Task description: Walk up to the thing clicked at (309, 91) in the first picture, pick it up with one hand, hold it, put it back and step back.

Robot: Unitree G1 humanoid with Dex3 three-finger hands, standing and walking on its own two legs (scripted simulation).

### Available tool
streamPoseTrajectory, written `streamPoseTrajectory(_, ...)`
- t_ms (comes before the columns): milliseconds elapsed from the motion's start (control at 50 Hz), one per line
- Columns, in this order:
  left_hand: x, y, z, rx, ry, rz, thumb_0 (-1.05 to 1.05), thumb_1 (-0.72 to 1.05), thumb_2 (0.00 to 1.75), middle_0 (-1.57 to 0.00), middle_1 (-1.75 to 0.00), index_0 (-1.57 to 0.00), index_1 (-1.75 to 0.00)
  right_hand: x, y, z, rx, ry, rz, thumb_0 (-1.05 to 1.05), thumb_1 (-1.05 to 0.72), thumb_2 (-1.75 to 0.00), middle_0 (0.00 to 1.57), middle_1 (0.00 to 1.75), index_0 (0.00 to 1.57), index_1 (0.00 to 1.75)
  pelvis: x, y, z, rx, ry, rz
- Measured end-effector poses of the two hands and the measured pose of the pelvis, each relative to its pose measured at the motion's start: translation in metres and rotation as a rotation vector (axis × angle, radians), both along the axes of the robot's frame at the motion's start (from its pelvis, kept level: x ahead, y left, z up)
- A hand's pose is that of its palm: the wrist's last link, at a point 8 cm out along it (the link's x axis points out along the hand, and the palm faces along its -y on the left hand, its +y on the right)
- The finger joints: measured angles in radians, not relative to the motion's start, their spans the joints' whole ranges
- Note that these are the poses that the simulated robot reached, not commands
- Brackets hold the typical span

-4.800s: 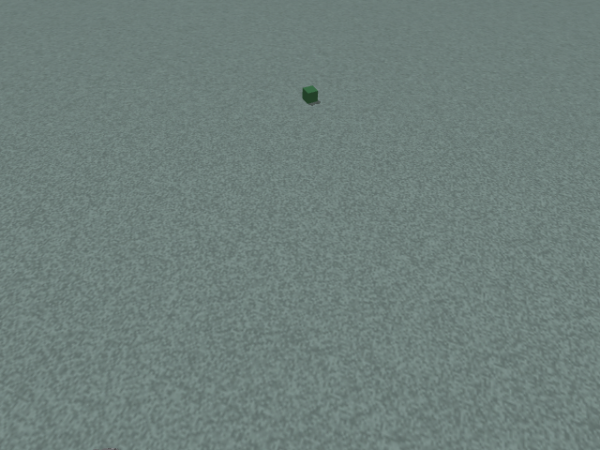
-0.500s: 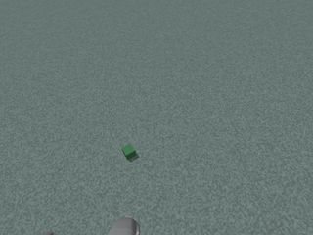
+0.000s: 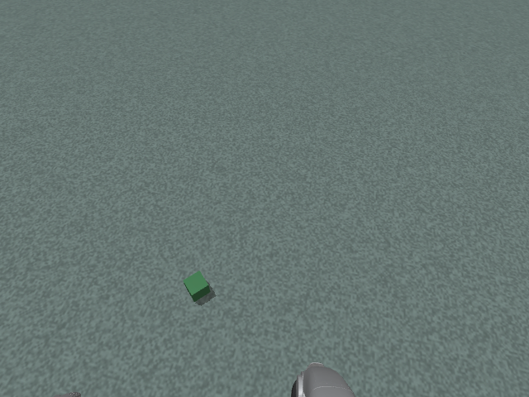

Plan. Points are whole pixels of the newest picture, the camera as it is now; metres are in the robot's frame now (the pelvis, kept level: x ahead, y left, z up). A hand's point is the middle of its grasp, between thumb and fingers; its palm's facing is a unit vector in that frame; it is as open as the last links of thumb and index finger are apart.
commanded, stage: walk up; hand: left
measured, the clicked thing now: (196, 286) +0.56 +0.24 -0.73
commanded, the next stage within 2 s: none
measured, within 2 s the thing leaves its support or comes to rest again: neither
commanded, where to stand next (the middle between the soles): +0.10 -0.01 m, yaw -1 degrees
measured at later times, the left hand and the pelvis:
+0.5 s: hand (107, 393) +0.14 +0.25 -0.15, palm faces +0.00 -0.94 -0.33, open 7.4 cm; pelvis +0.05 +0.00 +0.00, yaw +1 degrees
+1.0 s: hand out of the picture +0.13 +0.25 -0.14, palm faces +0.05 -0.94 -0.34, open 7.4 cm; pelvis +0.06 +0.00 +0.02, yaw +1 degrees
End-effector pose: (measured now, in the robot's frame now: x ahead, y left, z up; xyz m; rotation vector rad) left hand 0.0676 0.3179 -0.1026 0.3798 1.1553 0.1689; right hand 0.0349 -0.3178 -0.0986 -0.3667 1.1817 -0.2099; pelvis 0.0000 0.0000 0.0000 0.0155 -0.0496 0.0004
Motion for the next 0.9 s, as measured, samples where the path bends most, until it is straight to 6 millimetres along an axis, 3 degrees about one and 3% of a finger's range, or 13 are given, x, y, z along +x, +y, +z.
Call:
streamPoseTrajectory(120, 0.043, -0.021, -0.004, 0.032, -0.058, -0.006, 0.00, 0.91, 0.90, -0.20, -0.30, -0.20, -0.30, 0.031, -0.008, -0.035, 0.035, 0.029, -0.027, 0.00, -0.90, -0.90, 0.20, 0.30, 0.20, 0.30, 0.020, -0.014, -0.016, -0.011, -0.008, -0.008)
streamPoseTrajectory(220, 0.062, -0.031, -0.002, 0.015, -0.082, -0.017, 0.00, 0.90, 0.90, -0.20, -0.30, -0.20, -0.30, 0.052, 0.000, -0.040, 0.054, 0.026, -0.007, 0.00, -0.90, -0.90, 0.20, 0.30, 0.20, 0.30, 0.024, -0.012, -0.014, -0.008, 0.003, 0.003)
streamPoseTrajectory(300, 0.071, -0.027, -0.008, -0.008, -0.085, 0.003, 0.00, 0.90, 0.90, -0.20, -0.30, -0.20, -0.30, 0.053, 0.005, -0.036, 0.039, 0.038, -0.005, 0.00, -0.90, -0.90, 0.20, 0.30, 0.20, 0.30, 0.027, -0.007, -0.014, 0.010, 0.004, 0.002)
streamPoseTrajectory(480, 0.069, -0.020, -0.010, -0.052, -0.014, 0.055, 0.00, 0.90, 0.90, -0.20, -0.30, -0.20, -0.30, 0.059, 0.012, -0.015, 0.023, 0.090, -0.011, 0.00, -0.90, -0.90, 0.20, 0.30, 0.20, 0.30, 0.045, 0.001, 0.002, -0.005, 0.010, 0.008)
streamPoseTrajectory(760, 0.059, -0.014, -0.001, -0.043, 0.051, 0.119, 0.00, 0.91, 0.90, -0.20, -0.30, -0.20, -0.30, 0.124, 0.020, -0.002, 0.038, 0.004, 0.020, 0.00, -0.90, -0.90, 0.20, 0.30, 0.20, 0.30, 0.058, 0.001, 0.014, -0.007, 0.001, 0.017)
streamPoseTrajectory(900, 0.057, -0.017, 0.003, -0.039, 0.055, 0.133, 0.00, 0.90, 0.90, -0.20, -0.30, -0.20, -0.30, 0.141, 0.024, -0.002, 0.057, -0.017, 0.033, 0.00, -0.90, -0.90, 0.20, 0.30, 0.20, 0.30, 0.061, -0.001, 0.017, -0.007, 0.001, 0.021)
